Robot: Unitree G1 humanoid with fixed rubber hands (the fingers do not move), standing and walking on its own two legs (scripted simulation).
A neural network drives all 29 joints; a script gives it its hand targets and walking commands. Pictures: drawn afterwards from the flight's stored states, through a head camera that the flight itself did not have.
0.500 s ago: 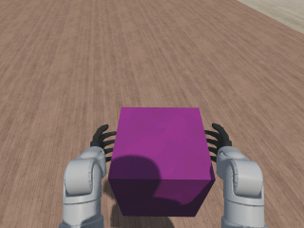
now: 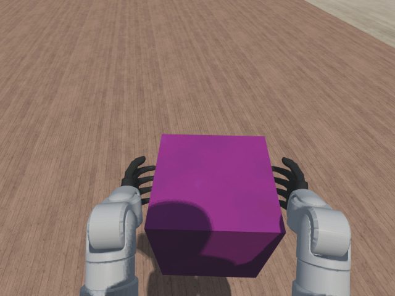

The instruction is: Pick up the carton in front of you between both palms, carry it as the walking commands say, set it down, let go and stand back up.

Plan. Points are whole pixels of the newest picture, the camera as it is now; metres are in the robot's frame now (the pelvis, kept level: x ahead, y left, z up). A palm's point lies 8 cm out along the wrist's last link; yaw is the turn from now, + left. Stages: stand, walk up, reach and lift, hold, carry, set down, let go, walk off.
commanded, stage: carry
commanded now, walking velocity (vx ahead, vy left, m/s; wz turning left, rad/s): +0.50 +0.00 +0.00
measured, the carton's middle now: (210, 209) +0.29 +0.00 +0.02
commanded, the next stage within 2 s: none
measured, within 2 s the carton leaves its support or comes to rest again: neither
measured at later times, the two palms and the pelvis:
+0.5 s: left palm (148, 97) +0.60 +0.18 +0.09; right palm (254, 95) +0.59 -0.12 +0.11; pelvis +0.33 +0.04 +0.01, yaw -2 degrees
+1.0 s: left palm (173, 48) +0.93 +0.14 +0.10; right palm (251, 48) +0.93 -0.15 +0.09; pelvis +0.66 -0.01 +0.01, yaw +1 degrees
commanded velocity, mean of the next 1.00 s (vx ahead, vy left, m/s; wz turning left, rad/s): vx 0.50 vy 0.00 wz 0.00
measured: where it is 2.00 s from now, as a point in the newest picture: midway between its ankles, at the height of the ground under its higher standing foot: (208, 143)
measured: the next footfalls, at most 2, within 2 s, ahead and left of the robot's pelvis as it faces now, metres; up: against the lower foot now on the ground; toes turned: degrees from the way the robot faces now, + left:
left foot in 0.44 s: +0.46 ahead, +0.13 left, +0.00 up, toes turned +12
right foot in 0.92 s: +0.79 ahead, -0.10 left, +0.00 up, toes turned -13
